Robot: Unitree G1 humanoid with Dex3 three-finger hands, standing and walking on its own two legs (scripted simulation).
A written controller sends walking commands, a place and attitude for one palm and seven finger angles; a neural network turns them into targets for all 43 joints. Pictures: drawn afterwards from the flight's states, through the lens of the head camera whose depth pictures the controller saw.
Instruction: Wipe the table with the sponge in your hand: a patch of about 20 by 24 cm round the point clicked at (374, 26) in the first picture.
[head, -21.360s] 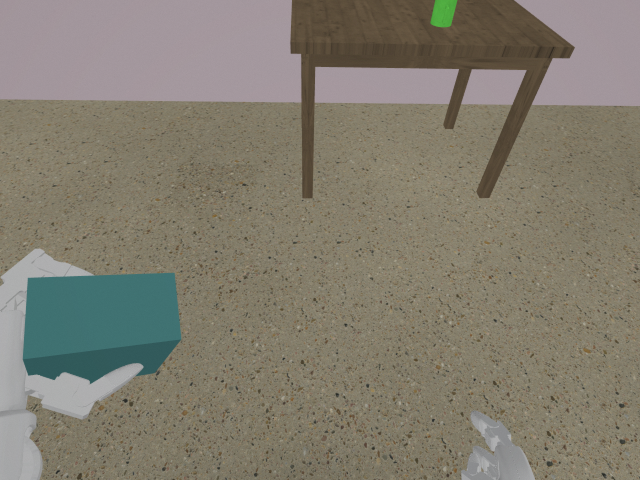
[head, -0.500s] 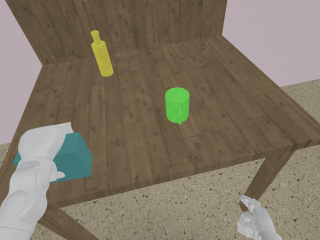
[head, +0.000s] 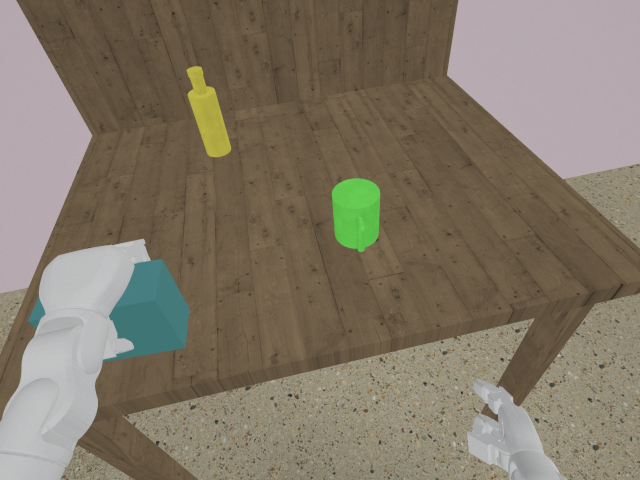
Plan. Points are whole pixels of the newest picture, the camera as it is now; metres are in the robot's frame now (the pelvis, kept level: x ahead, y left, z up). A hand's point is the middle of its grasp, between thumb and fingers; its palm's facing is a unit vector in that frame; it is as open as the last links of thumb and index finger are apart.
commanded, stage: lower the sponge onto the table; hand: left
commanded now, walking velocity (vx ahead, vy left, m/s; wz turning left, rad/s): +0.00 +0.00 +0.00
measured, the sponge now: (125, 321) +0.26 +0.30 +0.07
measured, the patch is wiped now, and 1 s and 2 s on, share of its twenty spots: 0.00 0.00 0.05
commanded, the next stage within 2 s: wipe forward along the first lane in 1.64 s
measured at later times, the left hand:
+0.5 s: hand (104, 312) +0.26 +0.32 +0.09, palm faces -0.02 -0.03 -1.00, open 10.3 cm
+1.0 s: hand (123, 323) +0.25 +0.30 +0.07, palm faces -0.01 -0.04 -1.00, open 10.3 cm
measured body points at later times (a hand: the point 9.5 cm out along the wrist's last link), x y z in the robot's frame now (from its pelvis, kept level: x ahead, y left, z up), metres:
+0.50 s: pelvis +0.00 +0.00 +0.00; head +0.00 -0.03 +0.45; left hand +0.25 +0.32 +0.15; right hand +0.22 -0.21 -0.09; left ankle +0.04 +0.11 -0.74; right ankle -0.02 -0.08 -0.74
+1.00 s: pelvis -0.01 +0.01 +0.00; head -0.01 -0.02 +0.45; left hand +0.25 +0.30 +0.13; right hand +0.22 -0.19 -0.09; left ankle +0.04 +0.11 -0.74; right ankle -0.02 -0.08 -0.74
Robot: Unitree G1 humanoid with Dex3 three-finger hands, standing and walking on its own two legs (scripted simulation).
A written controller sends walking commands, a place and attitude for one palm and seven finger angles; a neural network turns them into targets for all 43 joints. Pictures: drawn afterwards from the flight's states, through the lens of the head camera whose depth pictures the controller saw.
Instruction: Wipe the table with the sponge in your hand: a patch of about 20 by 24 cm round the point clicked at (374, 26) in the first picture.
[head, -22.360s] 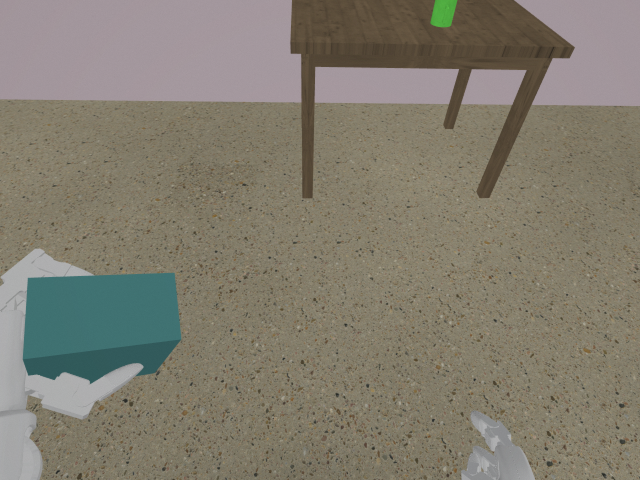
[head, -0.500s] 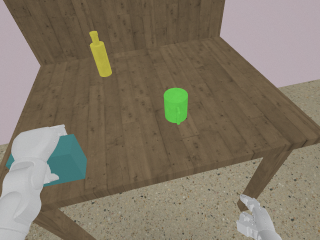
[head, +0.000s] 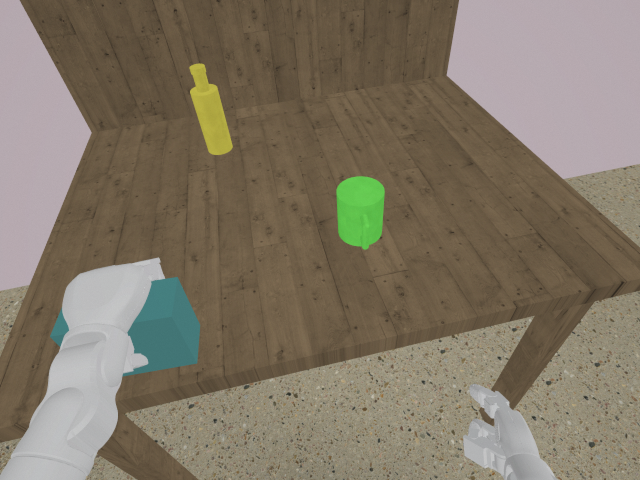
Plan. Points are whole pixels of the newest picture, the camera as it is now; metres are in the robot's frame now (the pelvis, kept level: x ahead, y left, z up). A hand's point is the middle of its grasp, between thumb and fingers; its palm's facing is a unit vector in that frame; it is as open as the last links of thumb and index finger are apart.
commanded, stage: lower the sponge onto the table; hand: left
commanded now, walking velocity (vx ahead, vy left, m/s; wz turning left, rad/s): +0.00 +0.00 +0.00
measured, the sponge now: (139, 337) +0.26 +0.29 +0.04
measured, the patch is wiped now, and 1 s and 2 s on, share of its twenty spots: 0.00 0.05 0.40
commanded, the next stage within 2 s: wipe forward along the first lane in 0.64 s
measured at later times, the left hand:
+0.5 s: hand (135, 329) +0.26 +0.30 +0.05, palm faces -0.05 -0.04 -1.00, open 10.3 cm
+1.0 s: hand (132, 315) +0.28 +0.31 +0.05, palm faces -0.04 -0.03 -1.00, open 10.3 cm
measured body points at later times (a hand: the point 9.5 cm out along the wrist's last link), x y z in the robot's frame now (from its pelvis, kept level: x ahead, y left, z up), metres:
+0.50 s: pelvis +0.01 -0.01 +0.00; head +0.01 -0.04 +0.45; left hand +0.26 +0.29 +0.11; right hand +0.22 -0.24 -0.10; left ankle +0.05 +0.09 -0.74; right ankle -0.01 -0.09 -0.74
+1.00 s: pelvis +0.00 -0.01 -0.01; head +0.01 -0.04 +0.44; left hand +0.28 +0.31 +0.11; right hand +0.21 -0.24 -0.11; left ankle +0.05 +0.09 -0.74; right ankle -0.01 -0.09 -0.74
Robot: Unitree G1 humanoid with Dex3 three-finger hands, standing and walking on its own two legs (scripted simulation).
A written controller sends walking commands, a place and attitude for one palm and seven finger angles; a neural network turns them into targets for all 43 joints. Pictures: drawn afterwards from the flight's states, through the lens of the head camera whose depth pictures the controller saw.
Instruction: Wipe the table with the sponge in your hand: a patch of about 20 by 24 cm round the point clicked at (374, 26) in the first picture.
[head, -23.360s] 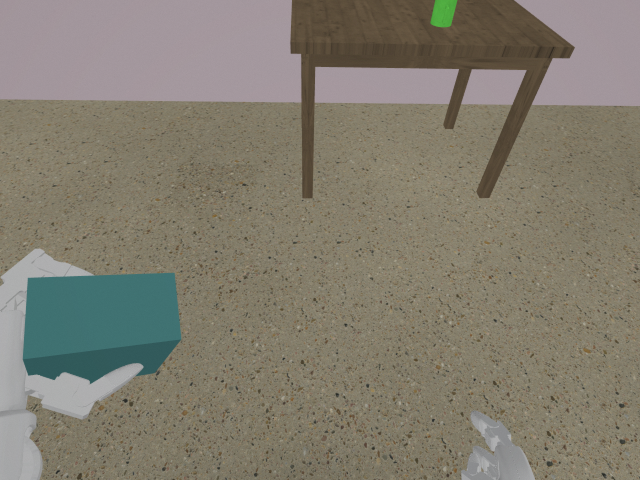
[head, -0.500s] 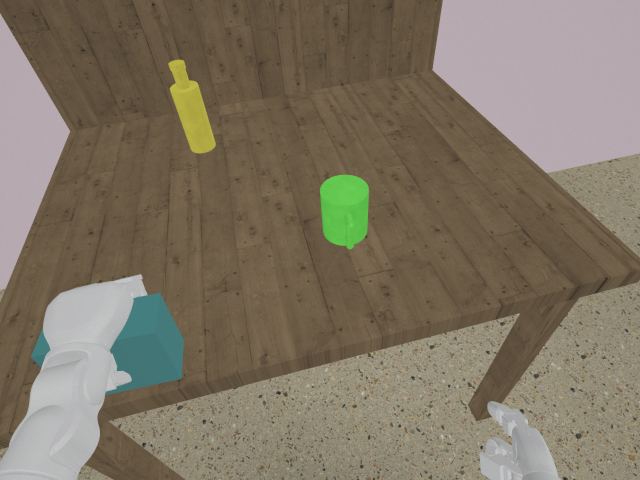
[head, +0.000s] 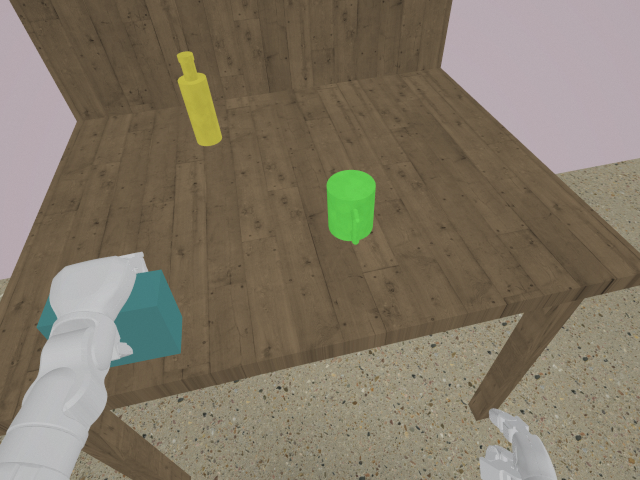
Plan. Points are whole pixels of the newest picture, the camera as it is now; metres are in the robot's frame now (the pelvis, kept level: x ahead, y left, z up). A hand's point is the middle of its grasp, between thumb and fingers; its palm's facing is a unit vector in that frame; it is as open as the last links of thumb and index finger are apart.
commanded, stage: wipe forward along the first lane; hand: left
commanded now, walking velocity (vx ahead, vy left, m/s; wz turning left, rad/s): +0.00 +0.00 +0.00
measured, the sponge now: (123, 329) +0.28 +0.32 +0.02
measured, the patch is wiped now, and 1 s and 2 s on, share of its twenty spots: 0.05 0.40 0.45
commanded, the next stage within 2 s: slide across to the middle lane in 1.36 s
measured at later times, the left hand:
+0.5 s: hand (121, 276) +0.34 +0.34 +0.06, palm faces -0.07 +0.00 -1.00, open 10.3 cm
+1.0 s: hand (125, 245) +0.39 +0.36 +0.06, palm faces -0.12 +0.01 -0.99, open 10.3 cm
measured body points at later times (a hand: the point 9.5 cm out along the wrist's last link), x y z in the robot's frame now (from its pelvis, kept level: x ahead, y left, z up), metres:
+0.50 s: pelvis +0.00 +0.01 -0.01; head +0.01 -0.01 +0.44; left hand +0.34 +0.34 +0.11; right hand +0.13 -0.25 -0.13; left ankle +0.05 +0.11 -0.73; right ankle -0.02 -0.08 -0.73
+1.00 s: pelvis +0.00 +0.02 -0.01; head +0.04 +0.02 +0.44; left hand +0.39 +0.36 +0.11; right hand +0.10 -0.25 -0.13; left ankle +0.05 +0.11 -0.73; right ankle -0.02 -0.08 -0.73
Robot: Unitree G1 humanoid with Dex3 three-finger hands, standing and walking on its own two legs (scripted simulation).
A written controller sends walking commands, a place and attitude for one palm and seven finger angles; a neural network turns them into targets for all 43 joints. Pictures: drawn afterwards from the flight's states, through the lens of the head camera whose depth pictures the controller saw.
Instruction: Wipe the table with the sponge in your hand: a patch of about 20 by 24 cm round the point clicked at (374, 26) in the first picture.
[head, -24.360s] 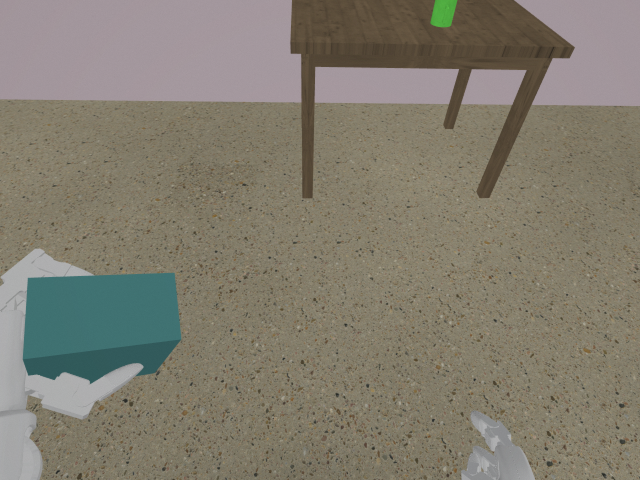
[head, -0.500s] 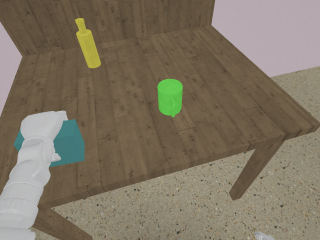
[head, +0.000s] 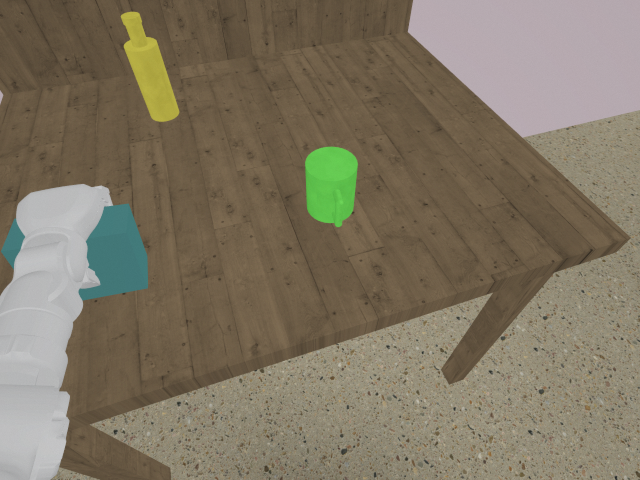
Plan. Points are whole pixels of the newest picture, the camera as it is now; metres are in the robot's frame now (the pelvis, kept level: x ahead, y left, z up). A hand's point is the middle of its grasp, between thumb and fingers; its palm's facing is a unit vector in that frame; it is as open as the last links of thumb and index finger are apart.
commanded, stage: wipe forward along the first lane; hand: left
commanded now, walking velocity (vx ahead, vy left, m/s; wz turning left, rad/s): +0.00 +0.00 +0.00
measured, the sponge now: (89, 264) +0.38 +0.35 +0.03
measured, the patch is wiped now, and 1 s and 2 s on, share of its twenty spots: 0.40 0.45 0.60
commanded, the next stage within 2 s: slide across to the middle lane in 0.36 s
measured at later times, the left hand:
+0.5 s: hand (82, 222) +0.42 +0.36 +0.07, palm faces -0.12 +0.03 -0.99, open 10.3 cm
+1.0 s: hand (128, 202) +0.46 +0.31 +0.07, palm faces -0.08 +0.02 -1.00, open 10.3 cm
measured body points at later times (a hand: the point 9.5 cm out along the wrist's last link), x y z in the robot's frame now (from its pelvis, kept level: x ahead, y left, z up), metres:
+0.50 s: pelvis +0.00 +0.01 +0.00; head +0.06 +0.01 +0.44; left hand +0.42 +0.35 +0.12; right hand +0.08 -0.26 -0.13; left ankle +0.04 +0.09 -0.72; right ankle -0.02 -0.10 -0.72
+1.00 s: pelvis +0.02 +0.02 +0.00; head +0.07 +0.02 +0.45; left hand +0.46 +0.30 +0.13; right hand +0.10 -0.25 -0.13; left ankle +0.04 +0.09 -0.72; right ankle -0.02 -0.10 -0.72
